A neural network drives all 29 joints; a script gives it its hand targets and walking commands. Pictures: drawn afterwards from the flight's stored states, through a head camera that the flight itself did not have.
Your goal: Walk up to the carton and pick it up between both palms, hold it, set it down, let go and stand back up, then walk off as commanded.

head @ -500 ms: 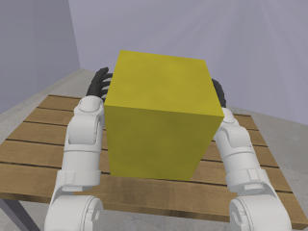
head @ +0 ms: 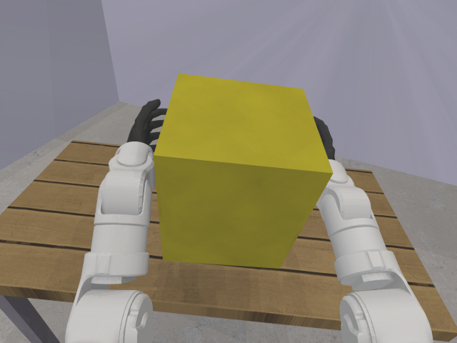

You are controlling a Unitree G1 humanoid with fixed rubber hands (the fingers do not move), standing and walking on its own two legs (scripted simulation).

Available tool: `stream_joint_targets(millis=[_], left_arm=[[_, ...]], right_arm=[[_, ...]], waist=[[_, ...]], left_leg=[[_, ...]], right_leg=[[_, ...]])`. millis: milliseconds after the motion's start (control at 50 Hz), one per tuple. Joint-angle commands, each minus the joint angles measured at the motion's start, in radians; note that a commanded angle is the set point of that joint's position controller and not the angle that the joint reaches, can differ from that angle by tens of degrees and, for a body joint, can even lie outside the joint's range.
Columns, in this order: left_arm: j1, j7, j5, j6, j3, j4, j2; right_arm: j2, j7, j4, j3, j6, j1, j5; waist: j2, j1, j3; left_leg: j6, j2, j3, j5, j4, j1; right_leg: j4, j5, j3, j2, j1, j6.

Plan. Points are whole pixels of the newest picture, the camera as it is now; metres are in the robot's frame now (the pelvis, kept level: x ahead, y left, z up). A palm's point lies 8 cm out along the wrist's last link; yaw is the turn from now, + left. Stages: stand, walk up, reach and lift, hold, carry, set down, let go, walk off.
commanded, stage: set down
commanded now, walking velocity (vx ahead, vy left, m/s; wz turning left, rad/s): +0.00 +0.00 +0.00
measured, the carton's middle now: (231, 176) +0.36 +0.02 +0.17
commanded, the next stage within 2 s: none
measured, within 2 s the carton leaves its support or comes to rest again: neither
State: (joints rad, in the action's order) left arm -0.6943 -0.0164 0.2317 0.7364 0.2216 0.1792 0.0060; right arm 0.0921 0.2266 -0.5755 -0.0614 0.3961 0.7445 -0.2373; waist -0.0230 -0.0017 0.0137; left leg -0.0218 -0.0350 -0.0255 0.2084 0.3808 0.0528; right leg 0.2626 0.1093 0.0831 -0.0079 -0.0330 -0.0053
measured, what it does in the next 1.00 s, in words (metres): stands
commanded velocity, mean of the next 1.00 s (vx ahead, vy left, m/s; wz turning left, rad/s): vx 0.00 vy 0.00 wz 0.00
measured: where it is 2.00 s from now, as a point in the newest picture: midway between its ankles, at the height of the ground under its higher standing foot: outside the picture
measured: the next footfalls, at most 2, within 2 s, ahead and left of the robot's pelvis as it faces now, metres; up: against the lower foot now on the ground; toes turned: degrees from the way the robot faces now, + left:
none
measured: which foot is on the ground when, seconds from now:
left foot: down 0.00-1.00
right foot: down 0.00-1.00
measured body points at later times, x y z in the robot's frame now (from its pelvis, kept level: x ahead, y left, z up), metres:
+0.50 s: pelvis +0.02 -0.01 +0.00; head +0.00 +0.01 +0.45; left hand +0.40 +0.17 +0.19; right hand +0.43 -0.13 +0.16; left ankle +0.01 +0.13 -0.75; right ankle +0.03 -0.12 -0.75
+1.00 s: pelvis +0.02 -0.01 +0.00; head +0.02 +0.01 +0.45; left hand +0.39 +0.17 +0.17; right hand +0.43 -0.13 +0.14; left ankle +0.01 +0.13 -0.75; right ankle +0.03 -0.12 -0.75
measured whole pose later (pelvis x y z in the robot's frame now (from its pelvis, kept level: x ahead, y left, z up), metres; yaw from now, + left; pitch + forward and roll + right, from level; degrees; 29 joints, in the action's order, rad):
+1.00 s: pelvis +0.02 -0.01 +0.00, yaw +0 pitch -6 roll -1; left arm -0.53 0.00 0.34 0.51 0.31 0.05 -0.13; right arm 0.03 0.11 -0.69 -0.10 0.05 0.69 -0.14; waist -0.02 0.00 -0.10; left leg -0.02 -0.03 -0.03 0.21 0.33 0.02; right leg 0.26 0.14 0.09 -0.01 -0.02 -0.02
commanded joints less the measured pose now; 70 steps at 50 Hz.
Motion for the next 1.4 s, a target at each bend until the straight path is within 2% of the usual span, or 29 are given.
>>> stream_joint_targets(millis=[0,40,80,120,180,240,260,280,380,420,460,480,540,580,600,680,720,800,840,900,920,960,980,1000,1140,1200,1320,1340,1380], left_arm=[[-0.694,0.187,-0.087,-0.072,-0.326,-0.097,-0.58],[-0.659,0.197,-0.049,-0.087,-0.263,-0.035,-0.555],[-0.631,0.202,-0.019,-0.121,-0.241,0.002,-0.552],[-0.554,0.217,0.008,-0.142,-0.231,0.061,-0.556],[-0.477,0.237,0.083,-0.144,-0.144,0.158,-0.508],[-0.431,0.254,0.112,-0.136,-0.123,0.169,-0.479],[-0.428,0.252,0.106,-0.146,-0.143,0.138,-0.474],[-0.423,0.248,0.098,-0.154,-0.157,0.114,-0.48],[-0.368,0.194,0.017,-0.223,-0.288,-0.087,-0.514],[-0.356,0.17,-0.017,-0.243,-0.361,-0.18,-0.548],[-0.361,0.151,-0.051,-0.261,-0.431,-0.259,-0.574],[-0.363,0.141,-0.078,-0.268,-0.482,-0.259,-0.592],[-0.321,0.128,-0.072,-0.269,-0.512,-0.271,-0.574],[-0.328,0.116,-0.082,-0.271,-0.521,-0.287,-0.571],[-0.301,0.116,-0.081,-0.267,-0.526,-0.248,-0.565],[-0.302,0.123,-0.029,-0.247,-0.433,-0.143,-0.533],[-0.299,0.121,-0.016,-0.24,-0.407,-0.141,-0.522],[-0.313,0.12,-0.001,-0.239,-0.364,-0.094,-0.519],[-0.298,0.124,0.018,-0.238,-0.323,-0.054,-0.503],[-0.31,0.107,0.01,-0.247,-0.326,-0.083,-0.514],[-0.285,0.101,0.003,-0.25,-0.341,-0.082,-0.52],[-0.278,0.089,0.02,-0.26,-0.334,-0.093,-0.52],[-0.268,0.084,0.015,-0.262,-0.338,-0.104,-0.526],[-0.277,0.07,0.004,-0.272,-0.365,-0.144,-0.54],[-0.201,0.041,0.016,-0.292,-0.391,-0.179,-0.576],[-0.168,0.028,0.021,-0.294,-0.387,-0.175,-0.562],[-0.173,0.018,0.052,-0.305,-0.349,-0.139,-0.555],[-0.182,0.014,0.048,-0.311,-0.358,-0.144,-0.561],[-0.179,0.01,0.048,-0.323,-0.364,-0.128,-0.572]], right_arm=[[-0.622,-0.121,0.288,0.29,-0.096,0.864,0.005],[-0.6,-0.135,0.25,0.24,-0.129,0.869,0.055],[-0.624,-0.153,0.257,0.243,-0.18,0.868,0.081],[-0.592,-0.165,0.218,0.207,-0.225,0.83,0.128],[-0.555,-0.189,0.119,0.147,-0.251,0.762,0.179],[-0.491,-0.211,0.028,0.093,-0.255,0.67,0.21],[-0.506,-0.208,0.06,0.127,-0.276,0.684,0.207],[-0.501,-0.208,0.064,0.126,-0.292,0.676,0.209],[-0.542,-0.189,0.195,0.31,-0.377,0.658,0.14],[-0.546,-0.183,0.265,0.374,-0.407,0.658,0.114],[-0.553,-0.178,0.313,0.418,-0.427,0.633,0.095],[-0.526,-0.177,0.346,0.404,-0.441,0.654,0.105],[-0.496,-0.166,0.324,0.363,-0.449,0.584,0.115],[-0.488,-0.172,0.302,0.36,-0.451,0.568,0.117],[-0.494,-0.166,0.315,0.37,-0.451,0.574,0.118],[-0.464,-0.187,0.169,0.277,-0.428,0.535,0.157],[-0.466,-0.197,0.161,0.275,-0.428,0.546,0.159],[-0.436,-0.222,0.083,0.207,-0.423,0.531,0.195],[-0.431,-0.235,0.051,0.189,-0.418,0.516,0.218],[-0.416,-0.255,0.075,0.185,-0.441,0.551,0.225],[-0.418,-0.255,0.105,0.204,-0.449,0.566,0.214],[-0.414,-0.265,0.077,0.208,-0.448,0.54,0.218],[-0.422,-0.265,0.105,0.212,-0.455,0.547,0.217],[-0.417,-0.267,0.126,0.232,-0.466,0.548,0.211],[-0.383,-0.267,0.097,0.228,-0.486,0.472,0.217],[-0.372,-0.271,0.104,0.23,-0.485,0.455,0.21],[-0.345,-0.294,0.008,0.182,-0.482,0.442,0.225],[-0.354,-0.294,0.021,0.183,-0.485,0.443,0.235],[-0.351,-0.3,0.027,0.177,-0.499,0.453,0.24]], waist=[[0.004,-0.078,0.382],[0.014,-0.058,0.355],[0.011,-0.015,0.374],[0.021,-0.022,0.345],[-0.01,0.013,0.232],[0.015,0.005,0.153],[0.011,0.019,0.198],[0.016,0.012,0.193],[0.011,0.039,0.389],[0.022,0.037,0.456],[0.036,0.023,0.515],[0.04,-0.002,0.532],[0.034,-0.039,0.49],[0.046,-0.031,0.469],[0.034,-0.026,0.464],[0.018,-0.02,0.293],[0.017,0.007,0.29],[0.035,-0.001,0.236],[0.014,0.021,0.19],[0.03,0.044,0.271],[0.037,0.04,0.293],[0.048,0.059,0.295],[0.033,0.067,0.343],[0.05,0.067,0.4],[0.079,0.058,0.421],[0.078,0.068,0.397],[0.091,0.09,0.325],[0.071,0.088,0.353],[0.088,0.09,0.361]], left_leg=[[0.027,0.096,0.045,-0.138,-0.099,-0.006],[0.026,0.086,0.05,-0.103,-0.115,0.006],[0.03,0.087,0.058,-0.099,-0.129,0.014],[0.022,0.077,0.062,-0.093,-0.135,0.007],[0.046,0.074,0.075,-0.012,-0.174,0.038],[0.047,0.068,0.081,0.034,-0.206,0.064],[0.042,0.065,0.088,-0.034,-0.193,0.033],[0.033,0.064,0.084,-0.062,-0.184,0.029],[-0.006,0.069,0.078,-0.468,-0.06,-0.123],[-0.026,0.062,0.071,-0.596,-0.02,-0.172],[-0.044,0.055,0.064,-0.676,0.01,-0.218],[-0.051,0.048,0.053,-0.68,0.021,-0.238],[-0.062,0.042,0.05,-0.639,0.012,-0.248],[-0.06,0.048,0.06,-0.589,0.004,-0.216],[-0.052,0.048,0.058,-0.57,0.0,-0.201],[-0.035,0.042,0.074,-0.366,-0.068,-0.129],[-0.024,0.041,0.081,-0.341,-0.083,-0.115],[-0.024,0.036,0.085,-0.274,-0.107,-0.089],[-0.014,0.035,0.092,-0.216,-0.137,-0.058],[-0.015,0.029,0.091,-0.267,-0.122,-0.081],[-0.018,0.026,0.086,-0.308,-0.108,-0.105],[-0.021,0.025,0.086,-0.356,-0.097,-0.118],[-0.019,0.024,0.086,-0.382,-0.086,-0.129],[-0.027,0.022,0.076,-0.45,-0.065,-0.153],[-0.058,0.009,0.066,-0.65,-0.013,-0.241],[-0.055,0.006,0.062,-0.669,-0.01,-0.237],[-0.055,-0.002,0.071,-0.623,-0.024,-0.203],[-0.056,-0.004,0.072,-0.608,-0.028,-0.204],[-0.056,-0.004,0.076,-0.616,-0.027,-0.197]], right_leg=[[-0.005,-0.024,-0.012,-0.038,0.195,0.049],[-0.014,0.018,-0.009,-0.031,0.185,0.043],[-0.019,0.041,-0.012,-0.028,0.205,0.045],[-0.028,0.074,0.01,-0.033,0.183,0.043],[-0.054,0.153,0.016,-0.022,0.17,0.047],[-0.055,0.192,0.032,-0.021,0.158,0.043],[-0.045,0.133,0.03,-0.022,0.179,0.048],[-0.043,0.109,0.039,-0.028,0.182,0.045],[0.014,-0.215,0.051,-0.046,0.258,0.042],[0.037,-0.326,0.055,-0.056,0.27,0.034],[0.044,-0.358,0.054,-0.065,0.266,0.024],[0.034,-0.339,0.06,-0.067,0.238,0.016],[0.011,-0.289,0.066,-0.074,0.209,0.011],[0.007,-0.245,0.068,-0.073,0.202,0.007],[0.008,-0.254,0.059,-0.069,0.209,0.011],[-0.019,-0.084,0.059,-0.06,0.154,0.008],[-0.018,-0.072,0.053,-0.055,0.163,0.005],[-0.032,0.016,0.064,-0.051,0.104,-0.003],[-0.035,0.064,0.065,-0.049,0.093,-0.001],[-0.025,0.033,0.07,-0.051,0.08,-0.006],[-0.018,-0.008,0.071,-0.057,0.082,-0.007],[-0.016,-0.023,0.064,-0.057,0.075,-0.009],[-0.012,-0.044,0.065,-0.06,0.076,-0.009],[-0.004,-0.082,0.067,-0.066,0.07,-0.014],[-0.017,-0.132,0.073,-0.08,0.001,-0.034],[-0.022,-0.141,0.068,-0.082,0.0,-0.04],[-0.03,-0.063,0.063,-0.078,-0.041,-0.052],[-0.029,-0.063,0.063,-0.079,-0.049,-0.053],[-0.025,-0.084,0.062,-0.077,-0.062,-0.054]])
